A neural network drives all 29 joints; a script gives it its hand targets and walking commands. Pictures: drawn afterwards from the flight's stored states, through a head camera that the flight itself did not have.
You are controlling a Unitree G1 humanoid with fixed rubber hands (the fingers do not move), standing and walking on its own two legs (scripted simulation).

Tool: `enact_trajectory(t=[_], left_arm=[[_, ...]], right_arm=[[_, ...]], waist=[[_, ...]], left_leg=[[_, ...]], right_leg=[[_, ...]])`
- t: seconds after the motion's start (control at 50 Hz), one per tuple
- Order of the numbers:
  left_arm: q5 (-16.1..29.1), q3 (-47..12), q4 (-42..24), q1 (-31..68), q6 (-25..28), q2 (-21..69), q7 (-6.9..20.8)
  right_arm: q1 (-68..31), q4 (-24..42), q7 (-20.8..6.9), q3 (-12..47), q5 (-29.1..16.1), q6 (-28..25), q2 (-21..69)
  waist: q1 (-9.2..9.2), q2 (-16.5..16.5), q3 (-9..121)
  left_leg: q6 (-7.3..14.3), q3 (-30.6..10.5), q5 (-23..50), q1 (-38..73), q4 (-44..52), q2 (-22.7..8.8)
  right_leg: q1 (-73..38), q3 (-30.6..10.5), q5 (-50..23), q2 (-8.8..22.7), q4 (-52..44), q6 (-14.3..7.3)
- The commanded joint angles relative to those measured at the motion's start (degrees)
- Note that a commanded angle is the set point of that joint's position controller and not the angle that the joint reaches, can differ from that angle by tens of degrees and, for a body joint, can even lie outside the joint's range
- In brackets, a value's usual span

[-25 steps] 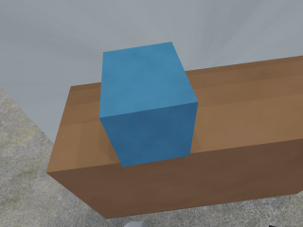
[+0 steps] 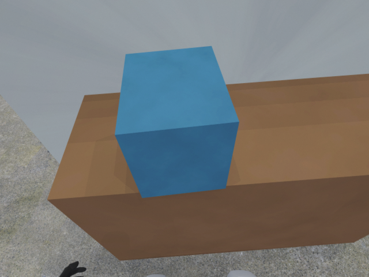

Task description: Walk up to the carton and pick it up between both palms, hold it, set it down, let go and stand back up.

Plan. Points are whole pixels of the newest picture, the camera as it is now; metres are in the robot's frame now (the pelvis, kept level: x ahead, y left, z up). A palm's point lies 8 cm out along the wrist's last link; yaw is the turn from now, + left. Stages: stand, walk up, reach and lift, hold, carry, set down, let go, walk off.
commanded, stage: walk up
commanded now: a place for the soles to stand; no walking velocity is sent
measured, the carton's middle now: (176, 122) +0.46 +0.02 +0.07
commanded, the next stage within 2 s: stand in 1.44 s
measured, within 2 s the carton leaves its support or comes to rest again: neither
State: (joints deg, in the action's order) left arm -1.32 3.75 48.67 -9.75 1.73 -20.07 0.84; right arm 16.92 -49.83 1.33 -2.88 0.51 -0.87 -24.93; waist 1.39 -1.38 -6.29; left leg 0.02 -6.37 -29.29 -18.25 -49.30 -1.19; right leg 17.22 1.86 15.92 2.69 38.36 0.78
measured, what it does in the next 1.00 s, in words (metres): steps on the spot: left foot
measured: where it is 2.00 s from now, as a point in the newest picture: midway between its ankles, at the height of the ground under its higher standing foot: outside the picture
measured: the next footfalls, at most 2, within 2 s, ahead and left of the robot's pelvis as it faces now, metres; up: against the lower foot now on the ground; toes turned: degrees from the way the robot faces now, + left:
left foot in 0.18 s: +0.07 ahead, +0.14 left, +0.00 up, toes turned +1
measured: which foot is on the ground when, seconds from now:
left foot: up 0.00-0.16, down 0.18-1.00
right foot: down 0.00-1.00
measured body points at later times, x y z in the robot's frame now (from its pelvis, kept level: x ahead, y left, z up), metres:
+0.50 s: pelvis +0.02 +0.02 +0.01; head +0.03 +0.02 +0.46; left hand +0.08 +0.34 -0.11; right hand +0.11 -0.29 -0.11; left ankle +0.03 +0.14 -0.72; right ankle +0.03 -0.12 -0.72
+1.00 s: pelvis +0.03 +0.02 +0.03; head +0.03 +0.01 +0.47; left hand +0.12 +0.33 -0.09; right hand +0.15 -0.28 -0.10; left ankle +0.03 +0.14 -0.72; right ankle +0.03 -0.12 -0.72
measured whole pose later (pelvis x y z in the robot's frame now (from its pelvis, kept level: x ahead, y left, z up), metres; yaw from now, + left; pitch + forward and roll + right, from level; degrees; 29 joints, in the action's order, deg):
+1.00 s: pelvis +0.03 +0.02 +0.03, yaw +2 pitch -3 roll +0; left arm -0.3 -0.1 61.3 -6.6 2.4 -20.4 -0.6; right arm 4.7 -60.5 -1.4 -0.9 0.5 -0.1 -21.3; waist -0.1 -1.0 -2.4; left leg 0.1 -0.2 -13.0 -7.3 -23.0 0.2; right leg 7.2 1.1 12.8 2.7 22.8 1.9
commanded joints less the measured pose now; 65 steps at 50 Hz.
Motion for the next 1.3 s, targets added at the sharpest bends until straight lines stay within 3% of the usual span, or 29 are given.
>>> enact_trajectory(t=[0.0,0.02,0.06,0.12,0.14,0.16,0.18,0.2,0.22,0.24,0.28,0.3,0.34,0.36,0.38,0.44,0.46,0.54,0.62,0.68,0.7,0.76,0.78,0.98,1.08,1.1,1.16,1.2,1.28], left_arm=[[0.04,3.86,-3.26,5.90,0.88,-15.71,-0.86],[0.02,4.13,-3.18,6.40,0.74,-17.49,-0.68],[-0.30,4.05,-2.76,3.37,0.75,-17.70,-0.84],[0.83,2.99,-2.84,6.98,0.12,-15.72,-0.71],[1.02,2.10,-2.14,6.51,-0.42,-14.65,-0.57],[1.20,1.50,-2.38,3.82,-0.46,-11.42,-0.88],[1.82,0.31,-1.85,2.57,-0.87,-10.18,-1.12],[2.06,1.48,-1.19,3.44,-0.96,-13.51,-1.55],[2.46,1.59,0.82,0.38,-0.89,-14.23,-1.52],[2.23,1.57,1.99,-1.12,-0.42,-13.15,-1.11],[1.64,0.77,3.56,-5.67,0.82,-11.65,-1.51],[1.23,1.39,3.78,-4.54,1.16,-13.68,-1.77],[0.53,1.09,3.56,-2.61,2.02,-15.07,-2.34],[0.35,1.45,3.31,0.45,2.34,-17.98,-2.42],[0.46,1.30,3.54,2.55,2.10,-19.04,-2.02],[1.26,-0.34,4.32,3.03,1.88,-15.74,-1.80],[1.46,0.00,3.81,2.32,1.92,-14.30,-1.81],[1.89,-0.75,5.72,1.95,1.50,-13.26,-1.89],[2.04,-1.31,7.27,1.49,1.81,-12.79,-2.19],[1.67,-1.39,7.44,3.77,1.87,-12.89,-2.25],[1.76,-1.72,7.91,3.86,1.73,-13.45,-2.20],[1.26,-1.25,8.59,3.76,1.59,-13.91,-2.17],[1.57,-1.62,8.49,4.88,1.60,-13.45,-2.09],[1.17,-1.51,9.81,6.05,2.00,-12.67,-2.05],[1.21,-1.44,9.82,5.39,1.64,-13.22,-2.05],[1.12,-1.38,10.43,5.61,1.55,-13.96,-2.10],[1.12,-1.67,11.02,7.08,1.09,-12.38,-1.98],[0.73,-1.76,11.28,7.02,0.79,-12.51,-1.81],[1.28,-1.97,11.68,6.48,0.81,-11.82,-1.68]], right_arm=[[4.54,1.27,-1.11,-2.50,-1.15,-0.08,-7.96],[7.18,0.09,-1.58,-2.69,-0.40,0.11,-8.01],[4.04,-0.03,-1.79,-2.71,0.09,-0.01,-8.36],[6.16,-2.23,-2.16,-3.06,0.79,-0.58,-7.24],[4.29,-1.96,-1.93,-3.61,1.35,-1.01,-8.85],[3.13,-0.04,-1.44,-3.86,2.15,-1.35,-11.34],[0.76,0.27,-1.45,-3.84,1.97,-1.52,-13.86],[-4.52,0.61,-1.37,-3.97,2.28,-1.48,-16.14],[-8.39,1.20,-1.28,-3.65,1.75,-1.10,-15.08],[-8.83,0.61,-1.45,-2.52,1.38,-0.91,-12.08],[-9.96,1.31,-1.55,-1.54,0.78,-1.04,-8.70],[-9.22,-0.12,-1.71,-1.06,0.74,-1.14,-7.89],[-7.50,-0.46,-1.84,-0.34,0.05,-1.20,-7.37],[-6.29,-1.19,-1.79,-0.54,0.04,-0.81,-6.83],[-3.40,-3.11,-1.44,-1.32,0.21,-0.57,-8.10],[-7.31,-2.80,-1.89,-1.80,0.07,-1.06,-9.80],[-7.20,-2.66,-1.88,-1.10,-0.06,-1.05,-8.46],[-9.92,-3.47,-1.98,-0.58,-0.20,-0.98,-9.13],[-12.26,-3.97,-1.66,-0.54,-0.01,-0.83,-7.81],[-12.87,-4.81,-1.78,-0.26,-0.26,-0.63,-8.16],[-13.25,-5.01,-1.77,-0.33,-0.05,-0.50,-8.09],[-14.01,-5.31,-1.98,-0.75,-0.36,-0.16,-7.66],[-14.13,-5.84,-1.96,-0.31,-0.33,-0.11,-8.15],[-14.79,-7.43,-2.29,-0.46,-0.22,-0.15,-7.65],[-14.87,-7.41,-1.72,-0.65,0.23,-0.20,-8.18],[-13.89,-7.68,-1.87,-0.74,0.02,-0.11,-7.13],[-13.84,-8.68,-1.79,0.01,-0.34,-0.55,-6.27],[-13.36,-9.47,-1.59,0.17,-0.69,-0.69,-6.82],[-13.57,-9.67,-1.39,-0.03,-0.70,-0.94,-7.58]], waist=[[0.50,15.28,0.65],[0.61,17.47,-0.84],[-1.03,13.73,-0.18],[1.52,14.56,0.29],[1.40,8.16,0.06],[0.65,-1.87,0.31],[-0.10,-7.46,1.79],[-0.73,-8.37,-2.71],[-2.67,-7.27,-5.93],[-3.81,-5.94,-5.60],[-5.19,-6.29,0.21],[-4.96,-7.78,4.68],[-3.07,-1.54,7.18],[-0.82,0.37,6.33],[0.67,2.06,5.39],[-0.30,-0.19,8.01],[-0.86,2.55,8.77],[-1.91,2.81,8.36],[-2.06,-3.00,10.32],[-1.93,1.51,9.11],[-1.96,-1.99,8.83],[-0.56,2.39,8.17],[-0.99,-0.45,7.52],[-1.08,4.56,8.25],[-1.43,-0.77,6.94],[-1.17,2.61,8.84],[-0.72,1.09,7.60],[-0.96,4.53,6.72],[-1.19,-1.27,6.63]], left_leg=[[1.43,0.80,0.00,-3.67,-3.48,0.16],[0.52,2.38,0.97,-2.48,-1.30,0.85],[1.09,4.46,3.20,-1.74,4.11,1.04],[1.64,6.87,11.31,6.94,15.05,1.13],[2.34,3.24,9.50,10.50,18.81,2.04],[4.77,-10.88,0.85,9.71,28.39,-5.27],[9.02,-25.39,-14.80,2.36,37.49,-14.58],[13.02,-26.33,-17.95,-11.37,39.14,-17.01],[13.59,-23.60,-18.83,-17.98,39.04,-16.02],[10.78,-14.59,-12.88,-17.58,35.93,-12.08],[5.84,-6.98,9.69,-6.27,26.44,-7.54],[4.65,-5.77,15.50,-4.52,22.36,-6.59],[2.17,-1.40,21.74,-3.07,14.75,-3.62],[1.12,2.09,15.49,-1.77,13.74,-0.48],[1.04,2.03,10.05,2.30,15.79,-0.85],[4.17,-3.98,20.05,8.26,22.61,-5.90],[5.13,-4.84,18.07,6.08,24.75,-7.18],[4.08,-3.51,25.89,4.56,26.29,-5.83],[2.97,-0.13,34.14,11.39,25.13,-4.79],[2.87,-0.62,31.01,10.31,26.25,-5.21],[2.53,0.07,27.58,10.49,27.42,-4.69],[2.06,0.29,27.35,10.75,27.64,-4.72],[1.68,0.48,25.90,10.92,28.55,-4.12],[1.95,0.50,24.90,11.71,31.59,-4.45],[2.05,1.99,26.36,11.99,31.20,-4.77],[1.46,1.55,26.38,13.16,31.54,-4.73],[1.41,0.30,25.07,12.60,33.37,-5.34],[1.72,0.65,25.86,11.65,33.44,-5.83],[2.21,1.03,25.25,12.12,32.95,-5.79]], right_leg=[[4.27,-15.13,22.51,12.12,-23.60,-10.06],[6.38,-14.30,24.19,11.46,-22.98,-9.92],[4.93,-14.23,19.67,11.78,-20.84,-10.80],[11.30,-9.02,21.23,9.76,-15.90,-8.96],[14.65,-7.54,18.90,6.73,-11.36,-7.23],[15.07,-4.23,13.62,3.47,0.35,-4.89],[12.71,0.65,14.19,-2.58,7.83,-2.18],[4.36,-2.92,16.13,-0.81,12.44,-2.67],[-0.89,-4.35,14.47,-0.85,11.46,-2.78],[-4.30,-2.77,11.41,-0.79,7.24,-2.94],[-4.84,-1.14,1.01,-0.63,-7.72,-3.44],[-8.46,-3.47,-0.95,0.93,-10.65,-3.64],[-10.38,-14.51,-7.75,7.71,-16.60,-5.50],[-6.21,-21.08,-4.64,11.24,-17.03,-8.29],[-2.46,-18.79,-1.94,11.74,-16.01,-9.34],[-0.96,-4.83,-5.46,2.91,-10.59,-3.87],[-3.43,-3.79,-3.97,1.61,-9.88,-3.11],[-8.54,-3.59,-8.69,2.99,-10.62,-2.17],[-8.43,-4.85,-17.45,4.28,-11.85,-3.00],[-9.18,-4.63,-15.74,4.39,-13.96,-3.10],[-7.90,-5.17,-15.05,4.95,-15.62,-3.03],[-8.85,-4.56,-13.65,4.87,-16.25,-2.79],[-8.49,-5.62,-13.08,4.95,-17.82,-2.46],[-11.18,-5.96,-12.01,4.86,-21.01,-1.86],[-10.20,-5.74,-12.84,4.98,-21.32,-1.83],[-11.33,-5.57,-13.22,4.99,-20.38,-2.14],[-10.27,-5.14,-12.45,4.59,-19.61,-2.21],[-10.73,-4.43,-12.71,4.16,-20.39,-1.42],[-10.63,-5.74,-11.75,4.67,-21.59,-2.02]])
